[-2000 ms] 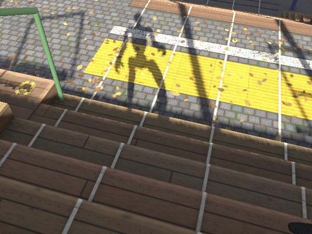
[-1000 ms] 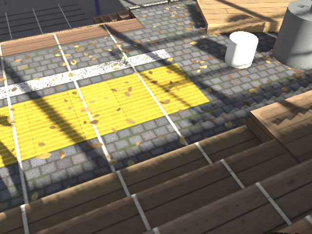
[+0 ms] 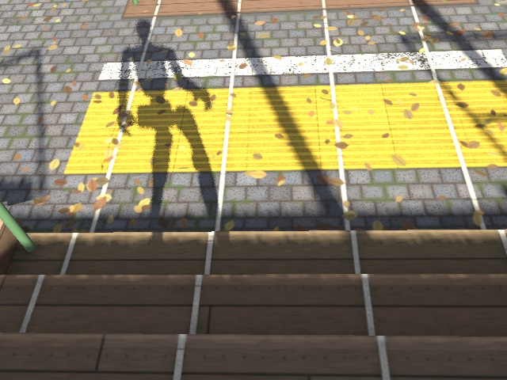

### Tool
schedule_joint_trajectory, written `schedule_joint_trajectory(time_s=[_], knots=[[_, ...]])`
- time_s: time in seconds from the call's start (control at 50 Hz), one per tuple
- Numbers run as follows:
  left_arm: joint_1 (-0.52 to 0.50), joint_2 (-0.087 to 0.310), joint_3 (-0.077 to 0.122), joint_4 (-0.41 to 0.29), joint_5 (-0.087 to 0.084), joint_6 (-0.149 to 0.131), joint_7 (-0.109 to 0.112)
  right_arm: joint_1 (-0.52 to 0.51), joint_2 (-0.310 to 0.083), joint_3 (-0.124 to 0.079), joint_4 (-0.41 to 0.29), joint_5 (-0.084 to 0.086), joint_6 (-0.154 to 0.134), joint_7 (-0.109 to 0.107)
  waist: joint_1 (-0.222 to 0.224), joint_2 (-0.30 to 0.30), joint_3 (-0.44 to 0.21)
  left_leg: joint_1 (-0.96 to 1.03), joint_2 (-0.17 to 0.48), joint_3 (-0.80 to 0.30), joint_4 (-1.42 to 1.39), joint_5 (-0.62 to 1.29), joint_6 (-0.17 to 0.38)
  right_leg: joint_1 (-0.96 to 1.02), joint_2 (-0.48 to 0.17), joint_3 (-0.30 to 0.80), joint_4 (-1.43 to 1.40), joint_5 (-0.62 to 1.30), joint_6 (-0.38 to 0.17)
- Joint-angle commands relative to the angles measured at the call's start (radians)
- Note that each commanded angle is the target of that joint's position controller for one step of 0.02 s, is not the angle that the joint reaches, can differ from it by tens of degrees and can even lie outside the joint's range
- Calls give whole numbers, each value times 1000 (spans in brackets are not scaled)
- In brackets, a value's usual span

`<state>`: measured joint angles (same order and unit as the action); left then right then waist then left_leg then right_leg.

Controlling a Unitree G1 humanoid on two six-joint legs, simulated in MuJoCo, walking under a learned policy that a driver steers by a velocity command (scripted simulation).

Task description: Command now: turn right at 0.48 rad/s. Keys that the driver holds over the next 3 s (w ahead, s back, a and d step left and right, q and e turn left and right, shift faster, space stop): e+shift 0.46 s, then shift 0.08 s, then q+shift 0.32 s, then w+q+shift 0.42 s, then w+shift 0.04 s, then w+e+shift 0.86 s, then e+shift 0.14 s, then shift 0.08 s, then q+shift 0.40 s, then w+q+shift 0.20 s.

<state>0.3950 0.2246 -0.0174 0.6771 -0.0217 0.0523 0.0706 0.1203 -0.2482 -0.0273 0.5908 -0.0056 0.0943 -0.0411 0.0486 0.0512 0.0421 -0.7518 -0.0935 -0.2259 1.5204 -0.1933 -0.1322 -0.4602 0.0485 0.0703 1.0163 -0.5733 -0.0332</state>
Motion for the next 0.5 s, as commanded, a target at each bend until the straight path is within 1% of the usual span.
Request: schedule_joint_trajectory(time_s=[0.02,0.04,0.06,0.08,0.1,0.12,0.14,0.16,0.18,0.2,0.22,0.24,0.26,0.28,0.3,0.32,0.34,0.36,0.4,0.42,0.44,0.46,0.48,0.5], knots=[[-87,216,75,-108,2,-10,18,-191,-14,7,-167,-16,-41,-4,-14,-190,-118,1,63,148,-288,-155,-15,251,-136,356,-301,893,-208],[-83,222,87,-104,1,-5,18,-178,-15,5,-162,-9,-49,4,-5,-234,-149,64,62,156,-384,-180,-9,276,-128,351,-292,909,-198],[-91,216,91,-109,1,3,18,-146,-17,2,-149,0,-56,13,-6,-284,-177,140,52,164,-454,-201,-1,283,-125,358,-298,929,-198],[-115,207,95,-119,-5,9,19,-110,-27,-2,-129,10,-66,23,-12,-297,-193,198,50,163,-535,-212,15,286,-126,369,-295,946,-193],[-151,194,94,-132,-10,12,17,-65,-42,-9,-107,12,-74,34,-24,-318,-209,276,44,158,-627,-194,33,271,-125,388,-298,961,-181],[-151,190,93,-120,-38,22,16,-29,-7,-7,-96,22,-74,37,-63,-300,-187,362,7,198,-876,-258,54,246,-81,385,-338,901,-160],[-171,182,96,-139,-42,27,18,68,-61,-31,-51,19,-85,40,-80,-183,-226,539,52,161,-921,92,92,165,-35,345,-264,815,-113],[-148,124,85,-151,-35,25,7,179,-131,-59,8,20,-82,37,-87,41,-294,851,206,-7,-915,578,206,-110,67,255,-62,483,-30],[-170,82,79,-161,-14,-1,-12,223,-162,-70,34,4,-69,33,-97,193,-278,963,405,-212,-905,969,332,-398,151,259,93,-78,4],[-215,140,93,-188,-13,-31,-24,205,-180,-79,32,-30,-77,37,-85,175,-245,870,530,-279,-953,961,426,-484,89,248,282,-97,34],[-238,168,104,-177,-16,-25,-20,137,-128,-65,20,-32,-83,40,-70,111,-167,795,513,-202,-970,889,445,-495,49,196,397,-44,59],[-237,164,105,-163,-11,-6,-10,81,-96,-53,23,-23,-83,37,-54,77,-107,714,457,-101,-982,809,416,-488,36,158,488,41,76],[-218,162,109,-146,-5,14,1,16,-78,-44,16,-15,-81,28,-20,67,-96,636,412,-28,-996,742,379,-445,31,131,572,124,83],[-199,154,108,-156,-6,35,1,-17,-61,-34,20,6,-67,19,10,85,-52,569,383,35,-1022,702,347,-437,30,97,600,143,94],[-206,150,103,-165,-11,49,-3,-36,-63,-31,21,6,-60,10,16,72,-36,518,361,90,-1039,622,327,-406,20,68,599,220,99],[-214,143,99,-179,-17,57,-11,-45,-70,-31,24,5,-56,3,24,68,-22,488,348,137,-1050,533,314,-383,1,35,536,289,100],[-241,124,89,-195,-16,60,-19,-31,-84,-34,34,3,-53,-5,11,71,-21,498,343,173,-1049,472,300,-384,-17,2,461,345,99],[-271,103,78,-210,-14,59,-30,0,-103,-40,45,-1,-51,-13,-12,78,-32,531,349,196,-1042,431,297,-389,-37,-24,377,376,98],[-321,66,58,-238,-12,50,-55,59,-151,-52,71,-13,-45,-19,-55,113,-68,569,370,232,-1024,384,300,-332,-72,-67,216,363,85],[-337,59,54,-249,-15,43,-65,76,-173,-59,75,-18,-46,-19,-71,125,-84,571,388,244,-1019,358,302,-288,-78,-92,157,328,77],[-344,57,53,-255,-17,38,-70,93,-193,-66,85,-15,-46,-16,-80,140,-93,571,404,250,-1013,320,302,-251,-73,-121,116,274,68],[-343,63,57,-259,-20,38,-73,100,-209,-72,89,-11,-48,-12,-84,154,-94,563,422,255,-1012,297,298,-215,-73,-138,78,217,55],[-343,68,59,-266,-21,37,-78,105,-224,-75,90,-6,-55,-5,-83,176,-97,543,434,242,-1011,276,293,-166,-71,-132,42,173,41],[-332,75,64,-266,-22,39,-79,88,-226,-76,87,4,-60,0,-75,185,-97,530,439,243,-1002,259,283,-121,-63,-134,-22,145,24]])
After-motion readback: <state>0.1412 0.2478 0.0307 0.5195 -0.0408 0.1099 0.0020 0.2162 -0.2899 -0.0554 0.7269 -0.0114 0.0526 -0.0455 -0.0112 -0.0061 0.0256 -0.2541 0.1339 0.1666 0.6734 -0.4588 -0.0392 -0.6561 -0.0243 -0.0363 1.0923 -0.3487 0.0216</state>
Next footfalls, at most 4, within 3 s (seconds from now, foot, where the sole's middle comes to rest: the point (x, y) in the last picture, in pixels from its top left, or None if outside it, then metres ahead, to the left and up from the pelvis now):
0.10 left None -0.01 0.18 -0.72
0.58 right None -0.04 -0.10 -0.72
1.34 left None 0.06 0.19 -0.72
1.64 right None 0.27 0.08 -0.86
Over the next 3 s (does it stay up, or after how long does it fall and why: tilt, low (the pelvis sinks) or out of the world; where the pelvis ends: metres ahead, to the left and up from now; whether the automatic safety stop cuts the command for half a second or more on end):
stays up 0.81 -0.01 -0.41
